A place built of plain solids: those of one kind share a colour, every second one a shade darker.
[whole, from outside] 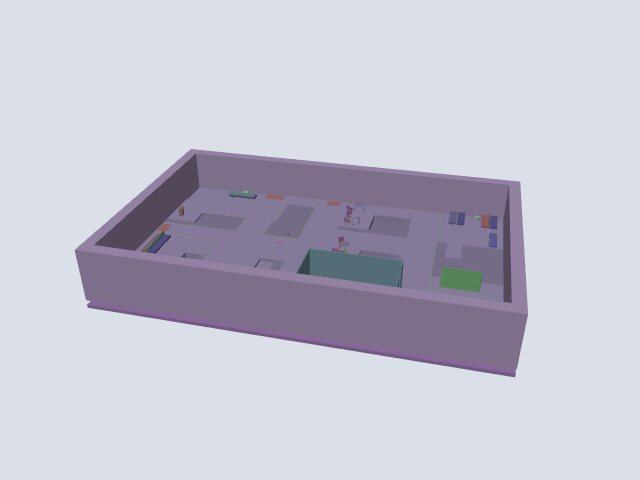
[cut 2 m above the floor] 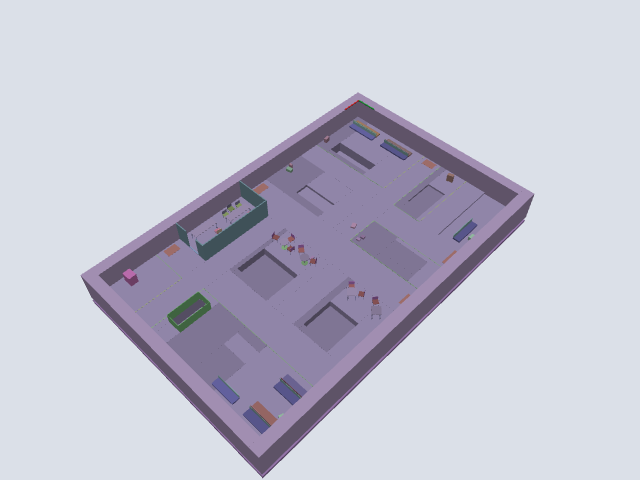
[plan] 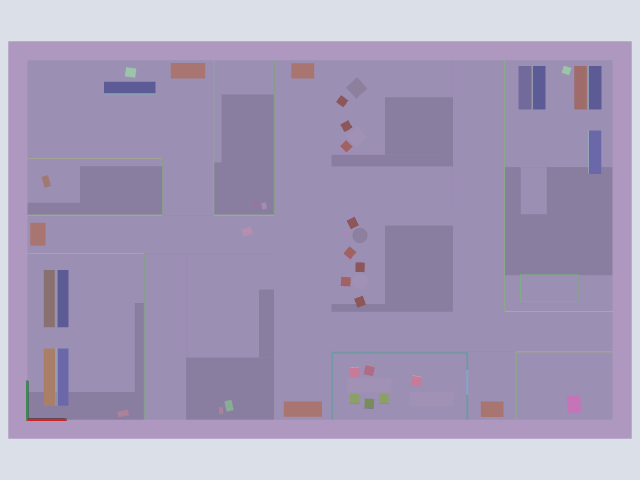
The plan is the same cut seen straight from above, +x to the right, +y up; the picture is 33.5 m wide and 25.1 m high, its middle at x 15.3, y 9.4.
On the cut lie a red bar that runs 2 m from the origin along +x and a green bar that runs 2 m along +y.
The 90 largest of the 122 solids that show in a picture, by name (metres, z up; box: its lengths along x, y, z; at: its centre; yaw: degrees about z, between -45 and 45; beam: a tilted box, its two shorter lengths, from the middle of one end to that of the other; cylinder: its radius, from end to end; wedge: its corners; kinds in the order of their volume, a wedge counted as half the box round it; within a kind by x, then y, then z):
{
 "floor_1": {"box": [2.75, 1.91, 1.32], "at": [1.38, 12.3, -0.66]},
 "floor_2": {"box": [4.25, 4.66, 1.32], "at": [2.12, 3.78, -0.66]},
 "floor_3": {"box": [6.1, 1.45, 1.32], "at": [3.05, 0.72, -0.66]},
 "floor_4": {"box": [6.1, 2.59, 1.32], "at": [3.05, 7.41, -0.66]},
 "floor_5": {"box": [7.05, 0.65, 1.32], "at": [3.52, 11.03, -0.66]},
 "floor_6": {"box": [7.05, 0.39, 1.32], "at": [3.52, 13.46, -0.66]},
 "floor_7": {"box": [7.05, 2.1, 1.0], "at": [3.52, 14.7, -0.5]},
 "floor_8": {"box": [7.05, 3.05, 0.84], "at": [3.52, 17.27, -0.58]},
 "floor_9": {"box": [3.01, 1.91, 1.14], "at": [4.25, 12.3, -0.75]},
 "floor_10": {"box": [1.36, 4.66, 0.26], "at": [4.93, 3.78, -1.19]},
 "floor_11": {"box": [0.49, 4.66, 1.32], "at": [5.86, 3.78, -0.66]},
 "floor_12": {"box": [1.29, 1.91, 1.32], "at": [6.41, 12.3, -0.66]},
 "floor_13": {"box": [12.9, 2.0, 1.0], "at": [6.45, 9.7, -0.5]},
 "floor_14": {"box": [2.2, 8.7, 1.0], "at": [7.2, 4.35, -0.5]},
 "floor_15": {"box": [2.7, 8.1, 1.0], "at": [8.4, 14.75, -0.5]},
 "floor_16": {"box": [2.45, 3.56, 1.32], "at": [9.53, 5.03, -0.66]},
 "floor_17": {"box": [0.4, 3.56, 1.33], "at": [9.95, 15.23, -0.66]},
 "floor_18": {"box": [4.6, 3.25, 1.32], "at": [10.6, 1.62, -0.66]},
 "floor_19": {"box": [4.6, 1.89, 1.32], "at": [10.6, 7.75, -0.66]},
 "floor_20": {"box": [1.91, 3.56, 1.33], "at": [11.11, 15.23, -0.66]},
 "floor_21": {"box": [3.15, 2.75, 1.33], "at": [11.32, 12.07, -0.66]},
 "floor_22": {"box": [3.15, 1.79, 1.33], "at": [11.32, 17.91, -0.66]},
 "floor_23": {"box": [1.36, 3.56, 1.08], "at": [11.43, 5.03, -0.78]},
 "floor_24": {"box": [0.84, 3.56, 1.33], "at": [12.48, 15.23, -0.66]},
 "floor_25": {"box": [0.79, 3.56, 1.32], "at": [12.51, 5.03, -0.66]},
 "floor_26": {"box": [3.0, 18.8, 1.0], "at": [14.4, 9.4, -0.5]},
 "floor_27": {"box": [2.8, 4.11, 1.32], "at": [17.3, 8.11, -0.66]},
 "floor_28": {"box": [2.8, 3.01, 1.32], "at": [17.3, 15.36, -0.66]},
 "floor_29": {"box": [6.35, 0.4, 1.32], "at": [19.07, 5.85, -0.66]},
 "floor_30": {"box": [6.35, 0.99, 1.32], "at": [19.07, 10.65, -0.66]},
 "floor_31": {"box": [6.35, 2.1, 1.0], "at": [19.07, 12.2, -0.5]},
 "floor_32": {"box": [6.35, 0.6, 1.32], "at": [19.07, 13.55, -0.66]},
 "floor_33": {"box": [6.35, 1.94, 1.32], "at": [19.07, 17.83, -0.66]},
 "floor_34": {"box": [7.15, 3.55, 1.0], "at": [19.48, 1.77, -0.5]},
 "floor_35": {"box": [3.01, 4.11, 0.52], "at": [20.2, 8.11, -1.06]},
 "floor_36": {"box": [3.01, 3.01, 0.67], "at": [20.2, 15.36, -0.98]},
 "floor_37": {"box": [0.54, 4.11, 1.32], "at": [21.98, 8.11, -0.66]},
 "floor_38": {"box": [0.54, 3.01, 1.32], "at": [21.98, 15.36, -0.66]},
 "floor_39": {"box": [14.7, 2.1, 1.0], "at": [23.25, 4.6, -0.5]},
 "floor_40": {"box": [2.7, 13.15, 1.0], "at": [23.6, 12.22, -0.5]},
 "floor_41": {"box": [2.5, 3.55, 1.0], "at": [24.3, 1.77, -0.5]},
 "floor_42": {"box": [0.85, 1.36, 1.32], "at": [25.38, 6.88, -0.66]},
 "floor_43": {"box": [0.85, 2.46, 1.32], "at": [25.38, 11.98, -0.66]},
 "floor_44": {"box": [1.36, 2.46, 1.32], "at": [26.48, 11.98, -0.66]},
 "floor_45": {"box": [3.01, 1.36, 0.18], "at": [27.3, 6.88, -1.23]},
 "floor_46": {"box": [5.65, 0.55, 1.32], "at": [27.77, 5.92, -0.66]},
 "floor_47": {"box": [5.65, 3.19, 1.32], "at": [27.77, 9.15, -0.66]},
 "floor_48": {"box": [5.65, 5.59, 1.32], "at": [27.77, 16.0, -0.66]},
 "floor_49": {"box": [5.05, 3.55, 1.01], "at": [28.07, 1.77, -0.5]},
 "floor_50": {"box": [3.44, 2.46, 1.32], "at": [28.88, 11.98, -0.66]},
 "floor_51": {"box": [1.79, 1.36, 1.32], "at": [29.7, 6.88, -0.66]},
 "wall_1": {"box": [1.0, 18.8, 4.6], "at": [-0.5, 9.4, 1.3]},
 "wall_2": {"box": [32.6, 1.0, 4.6], "at": [15.3, -0.5, 1.3]},
 "wall_3": {"box": [32.6, 1.0, 4.6], "at": [15.3, 19.3, 1.3]},
 "wall_4": {"box": [1.0, 18.8, 4.6], "at": [31.1, 9.4, 1.3]},
 "floor_base_1": {"box": [32.6, 20.8, 0.3], "at": [15.3, 9.4, -1.57]},
 "part_1": {"box": [0.1, 3.45, 3.65], "at": [15.95, 1.73, 1.77]},
 "part_2": {"box": [7.15, 0.1, 3.65], "at": [19.48, 3.5, 1.77]},
 "part_3": {"box": [0.1, 1.31, 3.65], "at": [23.0, 0.66, 1.77]},
 "part_4": {"box": [0.1, 0.84, 3.65], "at": [23.0, 3.03, 1.77]},
 "seat_1": {"box": [0.62, 3.0, 0.14], "at": [1.84, 2.23, 0.38]},
 "seat_2": {"box": [0.62, 3.0, 0.14], "at": [1.84, 6.33, 0.38]},
 "seat_3": {"box": [2.7, 0.67, 0.17], "at": [5.36, 17.34, 0.22]},
 "seat_4": {"box": [0.68, 2.28, 0.15], "at": [26.75, 17.36, 0.39]},
 "seat_5": {"box": [0.68, 2.28, 0.15], "at": [29.68, 13.98, 0.39]},
 "seat_6": {"box": [0.68, 2.28, 0.15], "at": [29.68, 17.36, 0.39]},
 "trolley_1": {"box": [0.71, 0.89, 0.97], "at": [28.57, 0.82, 0.49], "yaw": 2.1},
 "low_mat_1": {"box": [0.8, 1.2, 0.06], "at": [0.55, 9.7, -0.02]},
 "low_mat_2": {"box": [1.8, 0.8, 0.06], "at": [8.4, 18.25, -0.02]},
 "low_mat_3": {"box": [2.0, 0.8, 0.06], "at": [14.4, 0.55, -0.02]},
 "low_mat_4": {"box": [1.2, 0.8, 0.06], "at": [14.4, 18.25, -0.02]},
 "low_mat_5": {"box": [1.2, 0.8, 0.06], "at": [24.3, 0.55, -0.02]},
 "rail_1": {"box": [0.04, 1.36, 0.95], "at": [25.78, 6.88, 0.47]},
 "rail_2": {"box": [3.09, 0.04, 0.95], "at": [27.3, 6.18, 0.47]},
 "rail_3": {"box": [3.09, 0.04, 0.95], "at": [27.3, 7.58, 0.47]},
 "rail_4": {"box": [0.04, 1.36, 0.95], "at": [28.83, 6.88, 0.47]},
 "sr00a_seat_1": {"box": [0.62, 3.0, 0.14], "at": [1.17, 2.23, 0.38]},
 "sr01a_seat_1": {"box": [0.62, 3.0, 0.14], "at": [1.17, 6.33, 0.38]},
 "sr03a_seat_1": {"box": [0.68, 2.28, 0.15], "at": [26.02, 17.36, 0.39]},
 "sr13a_seat_1": {"box": [0.68, 2.28, 0.15], "at": [28.93, 17.36, 0.39]},
 "carton_1": {"box": [0.55, 0.49, 0.4], "at": [5.4, 18.16, 0.04], "yaw": -7.5},
 "carton_2": {"box": [0.38, 0.56, 0.29], "at": [10.54, 0.74, 0.14], "yaw": 12.3},
 "carton_3": {"box": [0.42, 0.4, 0.31], "at": [28.19, 18.27, 0.15], "yaw": -18.4},
 "suitcase_1": {"box": [0.35, 0.59, 0.74], "at": [0.98, 12.46, 0.37], "yaw": 16.3},
 "top_1": {"box": [2.3, 0.75, 0.036], "at": [17.88, 1.8, 0.71]},
 "top_2": {"box": [2.3, 0.75, 0.036], "at": [21.12, 1.07, 0.71]},
 "bag_1": {"box": [0.57, 0.3, 0.44], "at": [5.0, 0.33, 0.22], "yaw": 12.1},
 "back_1": {"box": [2.7, 0.06, 0.39], "at": [5.36, 17.04, 0.49]},
 "inway_backpack_1": {"box": [0.53, 0.39, 0.2], "at": [11.49, 9.84, 0.05], "yaw": 19.6},
 "sr00a_back_1": {"box": [0.04, 3.0, 0.35], "at": [1.46, 2.23, 0.62]}
}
